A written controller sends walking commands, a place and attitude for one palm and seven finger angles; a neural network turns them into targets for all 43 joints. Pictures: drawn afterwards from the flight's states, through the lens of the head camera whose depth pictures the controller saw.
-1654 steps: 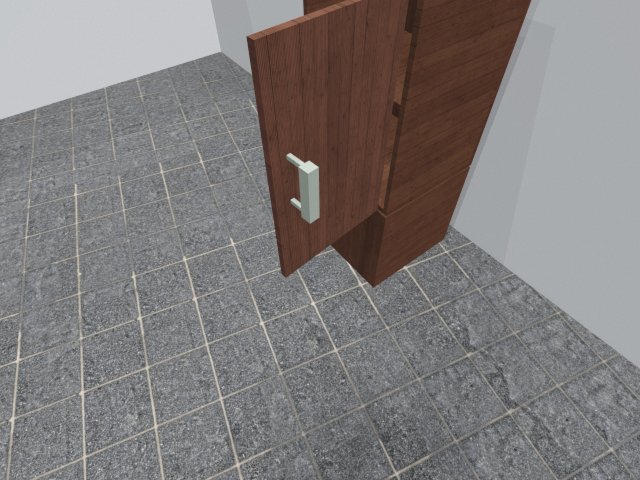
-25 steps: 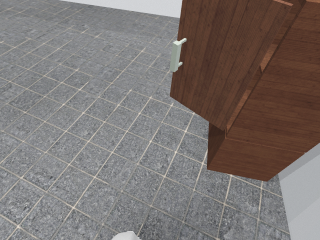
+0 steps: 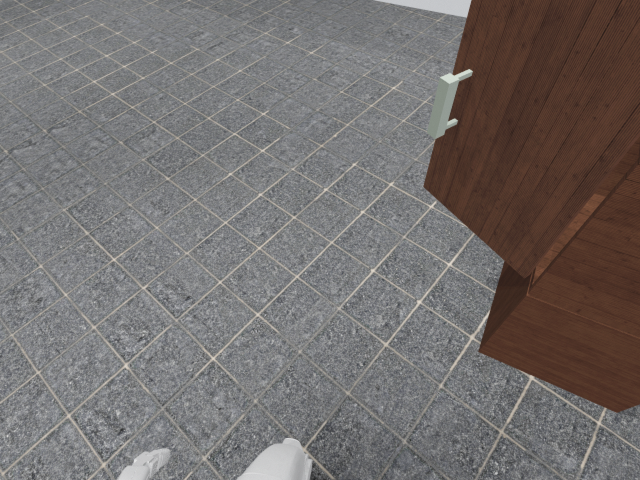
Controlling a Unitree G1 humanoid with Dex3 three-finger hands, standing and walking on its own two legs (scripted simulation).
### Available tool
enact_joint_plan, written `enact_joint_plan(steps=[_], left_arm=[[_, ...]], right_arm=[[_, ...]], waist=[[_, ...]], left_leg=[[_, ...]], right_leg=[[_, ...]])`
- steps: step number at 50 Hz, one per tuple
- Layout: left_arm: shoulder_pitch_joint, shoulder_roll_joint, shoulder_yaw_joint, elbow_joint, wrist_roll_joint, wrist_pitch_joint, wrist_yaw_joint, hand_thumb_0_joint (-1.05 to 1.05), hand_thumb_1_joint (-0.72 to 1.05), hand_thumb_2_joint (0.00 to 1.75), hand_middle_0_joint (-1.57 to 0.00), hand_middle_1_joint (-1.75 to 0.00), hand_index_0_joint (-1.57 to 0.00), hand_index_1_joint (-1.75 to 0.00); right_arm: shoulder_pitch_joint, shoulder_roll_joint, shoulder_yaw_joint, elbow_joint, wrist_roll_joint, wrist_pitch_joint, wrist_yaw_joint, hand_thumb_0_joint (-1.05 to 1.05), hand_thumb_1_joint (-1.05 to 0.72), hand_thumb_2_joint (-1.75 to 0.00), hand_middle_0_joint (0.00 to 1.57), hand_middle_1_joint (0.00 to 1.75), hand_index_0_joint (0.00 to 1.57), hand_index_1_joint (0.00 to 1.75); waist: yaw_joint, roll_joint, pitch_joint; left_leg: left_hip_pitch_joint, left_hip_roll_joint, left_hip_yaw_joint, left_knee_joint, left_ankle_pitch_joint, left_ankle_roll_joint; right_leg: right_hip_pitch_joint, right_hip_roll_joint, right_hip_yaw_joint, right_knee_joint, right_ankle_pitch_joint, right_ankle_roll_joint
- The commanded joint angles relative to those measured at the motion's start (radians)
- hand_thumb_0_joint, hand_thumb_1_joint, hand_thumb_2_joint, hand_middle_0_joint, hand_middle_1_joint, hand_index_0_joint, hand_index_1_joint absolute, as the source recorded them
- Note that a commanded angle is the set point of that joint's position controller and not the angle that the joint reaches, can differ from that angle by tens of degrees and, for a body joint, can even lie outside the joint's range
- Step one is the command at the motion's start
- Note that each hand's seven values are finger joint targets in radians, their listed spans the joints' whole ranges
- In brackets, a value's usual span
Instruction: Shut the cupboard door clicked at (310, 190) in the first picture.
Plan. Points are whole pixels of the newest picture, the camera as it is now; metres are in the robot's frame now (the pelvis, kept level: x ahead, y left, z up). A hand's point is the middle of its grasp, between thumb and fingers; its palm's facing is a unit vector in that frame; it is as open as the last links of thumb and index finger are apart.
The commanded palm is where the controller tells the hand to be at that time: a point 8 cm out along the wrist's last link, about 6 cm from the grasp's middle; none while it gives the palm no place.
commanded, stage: walk to a spot facing it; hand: left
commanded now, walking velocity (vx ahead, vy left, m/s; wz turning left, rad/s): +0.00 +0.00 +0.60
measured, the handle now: (450, 103) +0.81 -0.24 -0.03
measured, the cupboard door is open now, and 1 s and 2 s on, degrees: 60 60 60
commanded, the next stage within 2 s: turn to face it in 1.88 s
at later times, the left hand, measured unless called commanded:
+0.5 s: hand out of the picture +0.01 +0.23 -0.17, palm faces +0.35 -0.90 -0.27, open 7.4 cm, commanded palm none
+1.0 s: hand out of the picture -0.03 +0.19 -0.18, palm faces +0.64 -0.74 -0.20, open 7.4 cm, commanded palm none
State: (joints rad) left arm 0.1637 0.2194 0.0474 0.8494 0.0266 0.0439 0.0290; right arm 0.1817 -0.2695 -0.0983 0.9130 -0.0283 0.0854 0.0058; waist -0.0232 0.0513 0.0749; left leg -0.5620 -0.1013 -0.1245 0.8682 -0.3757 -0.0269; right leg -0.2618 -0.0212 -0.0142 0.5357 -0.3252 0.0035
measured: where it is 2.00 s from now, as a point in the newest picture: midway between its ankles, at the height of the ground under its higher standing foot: (265, 428)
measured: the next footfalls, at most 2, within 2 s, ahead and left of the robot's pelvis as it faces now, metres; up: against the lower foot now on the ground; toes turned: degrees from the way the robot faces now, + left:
left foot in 0.30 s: +0.02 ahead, +0.14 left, +0.00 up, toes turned +17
right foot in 0.64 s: +0.14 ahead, -0.11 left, +0.00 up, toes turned +21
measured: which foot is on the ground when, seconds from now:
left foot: up 0.00-0.28, down 0.30-0.64, up 0.66-0.96, down 0.98-1.00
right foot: down 0.00-0.30, up 0.32-0.62, down 0.64-0.98, up 1.00-1.00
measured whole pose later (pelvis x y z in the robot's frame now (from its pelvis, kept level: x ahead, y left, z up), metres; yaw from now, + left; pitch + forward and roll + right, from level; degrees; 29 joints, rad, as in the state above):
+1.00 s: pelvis +0.05 +0.00 -0.01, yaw +39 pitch +2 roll +0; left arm 0.27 0.22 0.06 0.86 0.02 0.01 0.00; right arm 0.21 -0.23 -0.05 0.89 -0.03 0.04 0.04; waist 0.00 -0.05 0.06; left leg -0.28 0.02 0.08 0.59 -0.35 0.01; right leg -0.26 -0.19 -0.26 0.68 -0.42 0.05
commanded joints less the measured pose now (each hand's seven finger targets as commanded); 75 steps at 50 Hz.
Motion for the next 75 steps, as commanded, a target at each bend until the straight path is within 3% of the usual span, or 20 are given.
enact_joint_plan(steps=[1, 7, 12, 13, 15, 16, 29, 30, 32, 38, 43, 47, 48, 49, 51, 66, 67, 69, 71, 75], left_arm=[[-0.074, 0.147, 0.039, -0.097, -0.001, -0.039, 0.014, 0.00, 0.90, 0.90, -0.20, -0.30, -0.20, -0.30], [0.161, 0.199, 0.056, -0.028, 0.003, -0.044, 0.012, 0.00, 0.90, 0.90, -0.20, -0.30, -0.20, -0.30], [0.167, 0.225, 0.072, -0.021, 0.003, -0.041, 0.007, 0.00, 0.90, 0.90, -0.20, -0.30, -0.20, -0.30], [0.159, 0.216, 0.071, -0.025, -0.004, -0.040, 0.005, 0.00, 0.90, 0.90, -0.20, -0.30, -0.20, -0.30], [0.114, 0.102, 0.033, -0.094, -0.015, -0.033, -0.002, 0.00, 0.90, 0.90, -0.20, -0.30, -0.20, -0.30], [0.042, 0.133, 0.030, -0.115, -0.006, -0.017, 0.006, 0.00, 0.90, 0.90, -0.20, -0.30, -0.20, -0.30], [0.140, 0.106, 0.050, -0.064, -0.009, -0.017, -0.017, 0.00, 0.90, 0.90, -0.20, -0.30, -0.20, -0.30], [0.187, 0.128, 0.058, -0.056, -0.007, -0.028, -0.014, 0.00, 0.90, 0.90, -0.20, -0.30, -0.20, -0.30], [0.194, 0.277, 0.080, -0.074, 0.015, -0.046, -0.002, 0.00, 0.90, 0.90, -0.20, -0.30, -0.20, -0.30], [0.010, 0.154, 0.047, -0.120, 0.008, -0.044, 0.010, 0.00, 0.90, 0.90, -0.20, -0.30, -0.20, -0.30], [0.137, 0.207, 0.074, -0.058, 0.010, -0.053, -0.002, 0.00, 0.90, 0.90, -0.20, -0.30, -0.20, -0.30], [0.137, 0.217, 0.083, -0.033, 0.003, -0.056, -0.021, 0.00, 0.90, 0.90, -0.20, -0.30, -0.20, -0.30], [0.121, 0.192, 0.080, -0.036, -0.007, -0.052, -0.027, 0.00, 0.90, 0.90, -0.20, -0.30, -0.20, -0.30], [0.101, 0.118, 0.065, -0.072, -0.015, -0.047, -0.038, 0.00, 0.90, 0.90, -0.20, -0.30, -0.20, -0.30], [-0.141, 0.102, 0.036, -0.168, 0.003, -0.055, -0.043, 0.00, 0.90, 0.90, -0.20, -0.30, -0.20, -0.30], [0.104, 0.120, 0.054, -0.033, -0.006, -0.071, -0.066, 0.00, 0.90, 0.90, -0.20, -0.30, -0.20, -0.30], [0.249, 0.174, 0.071, 0.007, -0.001, -0.082, -0.058, 0.00, 0.90, 0.90, -0.20, -0.30, -0.20, -0.30], [0.350, 0.310, 0.091, 0.021, 0.003, -0.084, -0.033, 0.00, 0.90, 0.90, -0.20, -0.30, -0.20, -0.30], [0.148, 0.214, 0.072, -0.022, 0.004, -0.082, -0.019, 0.00, 0.90, 0.90, -0.20, -0.30, -0.20, -0.30], [0.114, 0.098, 0.041, -0.015, 0.003, -0.111, -0.020, 0.00, 0.90, 0.90, -0.20, -0.30, -0.20, -0.30]], right_arm=[[0.051, -0.063, -0.017, -0.069, -0.001, -0.024, 0.018, 0.00, -0.90, -0.90, 0.20, 0.30, 0.20, 0.30], [-0.102, -0.020, 0.020, -0.119, 0.011, -0.032, 0.026, 0.00, -0.90, -0.90, 0.20, 0.30, 0.20, 0.30], [-0.046, -0.038, 0.024, -0.108, 0.013, -0.049, 0.022, 0.00, -0.90, -0.90, 0.20, 0.30, 0.20, 0.30], [0.022, -0.070, 0.017, -0.087, 0.009, -0.056, 0.021, 0.00, -0.90, -0.90, 0.20, 0.30, 0.20, 0.30], [0.164, -0.248, -0.029, -0.057, 0.008, -0.064, 0.003, 0.00, -0.90, -0.90, 0.20, 0.30, 0.20, 0.30], [0.201, -0.237, -0.024, -0.034, 0.013, -0.052, -0.002, 0.00, -0.90, -0.90, 0.20, 0.30, 0.20, 0.30], [-0.088, -0.164, -0.010, -0.122, -0.001, -0.046, -0.018, 0.00, -0.90, -0.90, 0.20, 0.30, 0.20, 0.30], [-0.097, -0.139, -0.010, -0.131, 0.007, -0.046, -0.015, 0.00, -0.90, -0.90, 0.20, 0.30, 0.20, 0.30], [-0.053, -0.040, -0.002, -0.154, 0.016, -0.048, -0.005, 0.00, -0.90, -0.90, 0.20, 0.30, 0.20, 0.30], [-0.013, -0.039, 0.006, -0.100, 0.010, -0.028, 0.024, 0.00, -0.90, -0.90, 0.20, 0.30, 0.20, 0.30], [-0.083, -0.006, 0.025, -0.120, 0.009, -0.046, 0.037, 0.00, -0.90, -0.90, 0.20, 0.30, 0.20, 0.30], [0.007, -0.024, 0.025, -0.098, 0.006, -0.074, 0.035, 0.00, -0.90, -0.90, 0.20, 0.30, 0.20, 0.30], [0.093, -0.064, 0.014, -0.070, 0.005, -0.083, 0.032, 0.00, -0.90, -0.90, 0.20, 0.30, 0.20, 0.30], [0.189, -0.181, -0.015, -0.048, -0.009, -0.088, 0.020, 0.00, -0.90, -0.90, 0.20, 0.30, 0.20, 0.30], [0.338, -0.207, -0.017, 0.007, -0.006, -0.090, -0.004, 0.00, -0.90, -0.90, 0.20, 0.30, 0.20, 0.30], [0.079, -0.142, 0.006, -0.002, 0.004, -0.122, -0.008, 0.00, -0.90, -0.90, 0.20, 0.30, 0.20, 0.30], [0.060, -0.116, 0.010, -0.011, 0.012, -0.124, -0.005, 0.00, -0.90, -0.90, 0.20, 0.30, 0.20, 0.30], [0.097, -0.027, 0.021, -0.053, 0.021, -0.119, 0.000, 0.00, -0.90, -0.90, 0.20, 0.30, 0.20, 0.30], [0.116, -0.035, 0.009, -0.024, 0.007, -0.105, 0.006, 0.00, -0.90, -0.90, 0.20, 0.30, 0.20, 0.30], [0.092, 0.014, 0.025, 0.006, 0.003, -0.089, 0.029, 0.00, -0.90, -0.90, 0.20, 0.30, 0.20, 0.30]], waist=[[-0.046, -0.263, -0.032], [0.065, -0.256, -0.080], [0.040, -0.279, -0.129], [0.000, -0.218, -0.167], [-0.075, 0.263, -0.257], [-0.089, 0.137, -0.232], [0.058, 0.114, -0.093], [0.083, 0.048, -0.105], [0.095, -0.400, -0.133], [-0.006, -0.265, -0.077], [0.072, -0.253, -0.100], [0.035, -0.189, -0.112], [-0.017, -0.062, -0.138], [-0.068, 0.271, -0.149], [-0.137, 0.139, -0.040], [0.088, 0.033, -0.021], [0.154, -0.073, -0.077], [0.166, -0.457, -0.168], [0.062, -0.378, -0.037], [0.010, -0.180, -0.081]], left_leg=[[-0.061, 0.093, 0.066, 0.387, -0.021, -0.026], [0.004, 0.093, 0.194, 0.031, -0.071, -0.032], [0.215, 0.080, 0.238, -0.302, 0.039, 0.000], [0.377, 0.092, 0.209, -0.422, 0.198, 0.014], [0.722, 0.514, -0.302, -0.428, 1.059, 0.244], [0.673, 0.518, -0.213, -0.413, 1.006, 0.274], [0.196, 0.260, -0.140, -0.411, 0.370, 0.145], [0.122, 0.206, -0.116, -0.337, 0.263, 0.109], [-0.041, -0.005, 0.073, 0.152, -0.263, -0.002], [0.043, 0.122, 0.109, 0.287, -0.085, -0.024], [0.086, 0.126, 0.209, -0.032, -0.119, -0.010], [0.309, 0.103, 0.259, -0.338, -0.045, 0.020], [0.485, 0.127, 0.183, -0.464, 0.015, 0.041], [0.652, 0.374, -0.216, -0.560, -0.007, 0.153], [0.679, 0.516, -0.355, -0.598, 0.193, 0.287], [0.222, 0.250, -0.046, -0.457, 0.158, 0.158], [0.090, 0.182, 0.010, -0.270, 0.086, 0.124], [-0.083, 0.047, 0.070, 0.353, -0.271, 0.080], [-0.091, 0.138, 0.038, 0.502, -0.072, 0.079], [-0.019, 0.183, 0.097, 0.392, 0.109, 0.036]], right_leg=[[0.012, -0.279, 0.134, -0.226, 0.249, -0.136], [0.276, -0.287, -0.011, -0.074, 0.738, -0.119], [0.254, -0.298, -0.072, 0.065, 0.760, -0.075], [0.164, -0.282, -0.106, 0.184, 0.685, -0.035], [-0.320, -0.085, -0.117, 0.561, -0.350, 0.076], [-0.317, -0.110, -0.018, 0.611, -0.340, 0.057], [0.058, 0.011, -0.060, 0.099, 0.042, 0.060], [0.167, -0.017, -0.041, -0.032, 0.123, 0.057], [0.194, -0.443, 0.425, -0.283, 0.156, -0.108], [0.055, -0.299, 0.011, -0.169, 0.364, -0.122], [0.194, -0.348, -0.014, -0.188, 0.189, -0.115], [0.095, -0.343, -0.083, -0.084, -0.028, -0.070], [-0.036, -0.303, -0.147, 0.068, -0.089, -0.019], [-0.317, -0.151, -0.236, 0.358, -0.242, 0.060], [-0.575, -0.127, -0.066, 0.584, -0.269, 0.046], [0.128, -0.004, -0.095, 0.062, 0.159, 0.051], [0.340, -0.062, -0.027, -0.008, 0.073, 0.037], [0.348, -0.481, 0.571, -0.385, -0.445, -0.071], [0.103, -0.448, 0.496, -0.441, -0.553, -0.048], [0.078, -0.320, 0.006, -0.322, 0.077, -0.055]])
